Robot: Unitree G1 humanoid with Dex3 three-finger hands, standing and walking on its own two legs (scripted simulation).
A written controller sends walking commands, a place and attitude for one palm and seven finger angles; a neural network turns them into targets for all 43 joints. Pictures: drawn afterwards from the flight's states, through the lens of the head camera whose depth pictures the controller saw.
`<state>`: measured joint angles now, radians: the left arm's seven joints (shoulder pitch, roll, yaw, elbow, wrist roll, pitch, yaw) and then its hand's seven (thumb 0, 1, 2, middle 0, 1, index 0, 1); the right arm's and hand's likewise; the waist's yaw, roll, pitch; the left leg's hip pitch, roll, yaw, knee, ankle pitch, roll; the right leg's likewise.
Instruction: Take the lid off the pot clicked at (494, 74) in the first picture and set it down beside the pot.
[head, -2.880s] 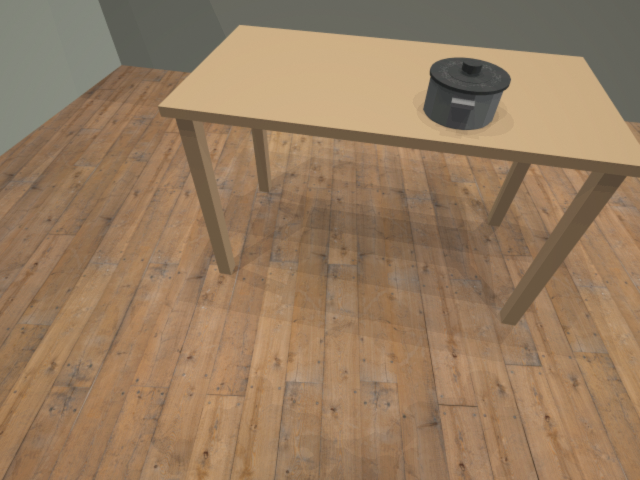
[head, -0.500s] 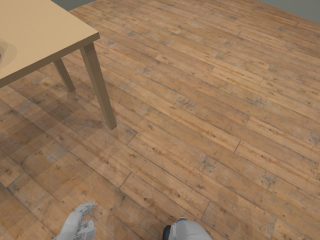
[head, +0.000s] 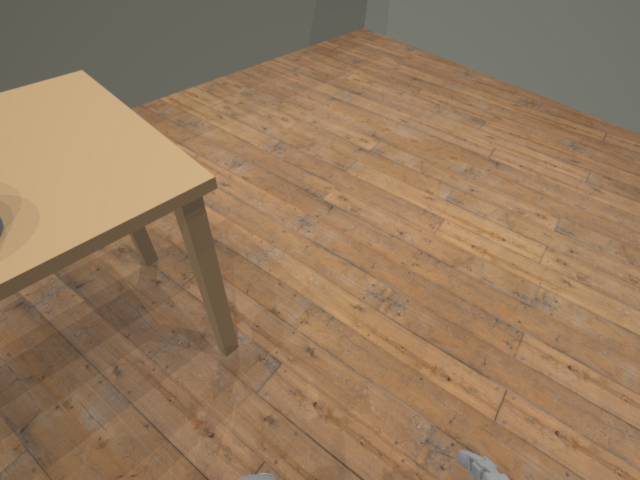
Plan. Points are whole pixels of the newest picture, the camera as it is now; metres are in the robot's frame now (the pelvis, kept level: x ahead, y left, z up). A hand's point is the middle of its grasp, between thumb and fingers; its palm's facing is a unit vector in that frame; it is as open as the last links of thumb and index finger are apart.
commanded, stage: turn to face it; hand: left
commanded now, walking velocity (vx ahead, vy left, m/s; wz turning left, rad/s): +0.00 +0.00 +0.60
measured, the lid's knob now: out of the picture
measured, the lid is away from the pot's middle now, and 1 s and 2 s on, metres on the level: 0.00 0.00 0.00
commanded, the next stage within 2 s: take the last steps up to it in 1.54 s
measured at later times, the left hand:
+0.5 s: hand (173, 472) +0.15 +0.22 -0.15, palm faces +0.23 -0.94 -0.24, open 7.4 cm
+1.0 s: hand out of the picture -0.02 +0.19 -0.17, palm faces +0.57 -0.78 -0.27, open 7.4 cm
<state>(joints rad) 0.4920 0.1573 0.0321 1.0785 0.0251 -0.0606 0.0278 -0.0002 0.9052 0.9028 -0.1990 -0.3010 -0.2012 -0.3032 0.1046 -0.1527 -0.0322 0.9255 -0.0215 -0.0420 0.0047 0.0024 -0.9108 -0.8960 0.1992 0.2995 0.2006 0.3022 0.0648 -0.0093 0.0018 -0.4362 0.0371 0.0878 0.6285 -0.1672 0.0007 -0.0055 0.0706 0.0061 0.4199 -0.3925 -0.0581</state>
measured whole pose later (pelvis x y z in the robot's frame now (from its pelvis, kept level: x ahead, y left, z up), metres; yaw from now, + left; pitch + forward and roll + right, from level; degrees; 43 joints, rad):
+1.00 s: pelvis +0.08 +0.00 +0.00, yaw +33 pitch +0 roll +1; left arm 0.30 0.22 0.06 0.91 0.03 0.03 0.02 0.00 0.90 0.90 -0.20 -0.30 -0.20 -0.30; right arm 0.11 -0.27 -0.08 0.89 -0.02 0.06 0.02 0.00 -0.91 -0.90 0.20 0.30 0.20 0.30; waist 0.03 -0.03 0.10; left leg -0.37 0.04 0.08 0.76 -0.38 -0.05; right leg -0.18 -0.17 -0.25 0.59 -0.37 0.04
